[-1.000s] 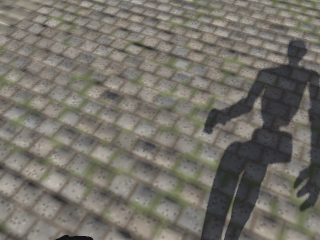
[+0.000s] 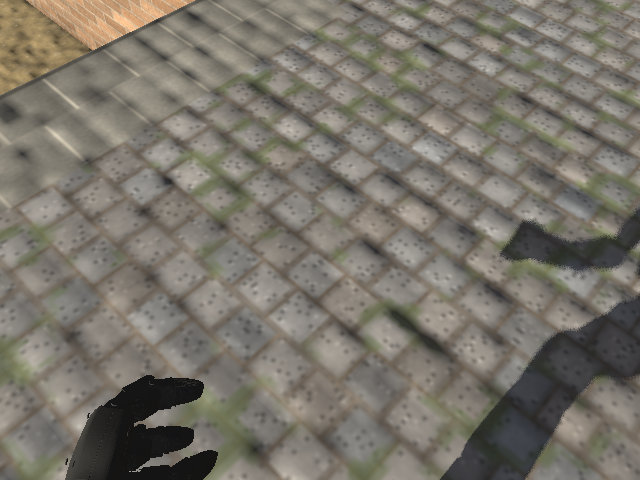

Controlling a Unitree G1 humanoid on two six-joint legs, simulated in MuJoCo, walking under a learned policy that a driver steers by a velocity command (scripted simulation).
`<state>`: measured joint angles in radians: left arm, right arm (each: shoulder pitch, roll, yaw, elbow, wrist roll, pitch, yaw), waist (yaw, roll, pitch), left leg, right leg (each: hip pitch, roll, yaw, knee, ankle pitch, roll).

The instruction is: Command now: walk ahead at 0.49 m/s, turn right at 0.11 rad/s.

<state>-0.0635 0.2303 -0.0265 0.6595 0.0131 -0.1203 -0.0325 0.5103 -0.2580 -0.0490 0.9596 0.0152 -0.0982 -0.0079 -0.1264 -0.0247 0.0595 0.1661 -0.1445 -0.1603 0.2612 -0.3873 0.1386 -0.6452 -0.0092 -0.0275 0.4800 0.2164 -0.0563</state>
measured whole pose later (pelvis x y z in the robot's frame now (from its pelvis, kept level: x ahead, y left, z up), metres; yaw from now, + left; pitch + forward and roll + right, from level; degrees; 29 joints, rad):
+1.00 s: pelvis +0.27 -0.04 +0.00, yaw -52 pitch +3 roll +1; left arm 0.17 0.32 0.09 0.57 -0.01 0.07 -0.01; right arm 0.13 -0.33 -0.10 0.72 -0.01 0.00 -0.01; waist -0.02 0.03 0.05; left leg -0.40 0.14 0.14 0.80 -0.45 -0.07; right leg -0.37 -0.02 -0.02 0.63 -0.32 -0.03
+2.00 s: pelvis +0.35 -0.35 +0.01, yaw -63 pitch +3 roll -1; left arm 0.24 0.27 0.03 0.68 0.05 -0.07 0.01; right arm 0.37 -0.30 -0.07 0.82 -0.01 -0.03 0.04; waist -0.03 0.03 -0.02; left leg -0.47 0.03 -0.02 1.19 -0.30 0.10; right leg -0.22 -0.01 -0.09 0.46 -0.29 0.00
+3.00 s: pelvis +0.94 -0.95 +0.02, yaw -23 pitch +1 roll -2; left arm 0.38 0.29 0.04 0.85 -0.02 -0.10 -0.01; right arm 0.00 -0.31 -0.02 0.67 0.00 -0.07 0.01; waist 0.09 0.03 0.11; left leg -0.59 0.01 -0.08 0.84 -0.24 -0.01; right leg -0.15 0.06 -0.04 0.32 -0.19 -0.05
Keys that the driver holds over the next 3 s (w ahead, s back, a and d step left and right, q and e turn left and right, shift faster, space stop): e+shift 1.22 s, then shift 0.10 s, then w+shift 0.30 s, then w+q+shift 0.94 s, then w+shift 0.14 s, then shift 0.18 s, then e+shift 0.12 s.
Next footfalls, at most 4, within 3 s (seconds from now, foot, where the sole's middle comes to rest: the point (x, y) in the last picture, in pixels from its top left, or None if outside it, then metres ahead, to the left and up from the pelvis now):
0.04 right None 0.28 -0.10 -0.76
0.48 left None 0.43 0.04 -0.76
0.96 right None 0.22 -0.15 -0.76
1.42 left None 0.42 -0.08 -0.76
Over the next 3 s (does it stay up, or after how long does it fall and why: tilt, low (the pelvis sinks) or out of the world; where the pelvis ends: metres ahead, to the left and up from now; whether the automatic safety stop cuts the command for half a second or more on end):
stays up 0.94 -0.95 0.02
